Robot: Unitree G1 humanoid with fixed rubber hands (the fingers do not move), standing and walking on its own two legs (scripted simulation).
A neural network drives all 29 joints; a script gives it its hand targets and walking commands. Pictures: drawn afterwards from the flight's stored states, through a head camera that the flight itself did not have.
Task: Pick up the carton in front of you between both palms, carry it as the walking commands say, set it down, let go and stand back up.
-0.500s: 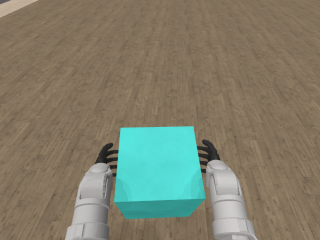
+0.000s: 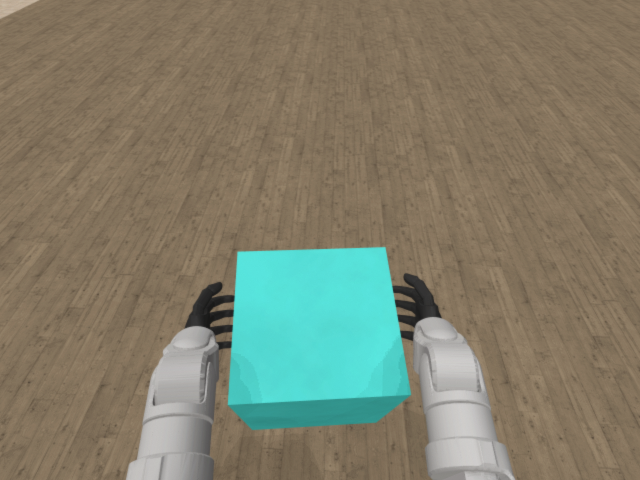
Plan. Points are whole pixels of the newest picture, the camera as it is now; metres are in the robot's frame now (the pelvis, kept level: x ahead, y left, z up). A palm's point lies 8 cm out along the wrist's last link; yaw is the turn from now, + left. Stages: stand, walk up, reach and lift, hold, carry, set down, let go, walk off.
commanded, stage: hold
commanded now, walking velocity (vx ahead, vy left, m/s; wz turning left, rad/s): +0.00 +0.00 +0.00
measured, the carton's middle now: (313, 345) +0.32 +0.00 -0.06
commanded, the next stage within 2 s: set down in 0.70 s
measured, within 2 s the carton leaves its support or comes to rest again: neither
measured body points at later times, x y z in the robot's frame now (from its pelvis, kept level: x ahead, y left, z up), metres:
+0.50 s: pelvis -0.02 +0.02 +0.00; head -0.08 +0.03 +0.44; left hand +0.29 +0.14 +0.04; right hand +0.27 -0.16 +0.04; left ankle +0.04 +0.12 -0.74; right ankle +0.01 -0.10 -0.74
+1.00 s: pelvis -0.01 +0.02 -0.01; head -0.01 +0.03 +0.44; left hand +0.34 +0.14 +0.01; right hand +0.32 -0.15 +0.02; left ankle +0.04 +0.12 -0.74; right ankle +0.01 -0.10 -0.74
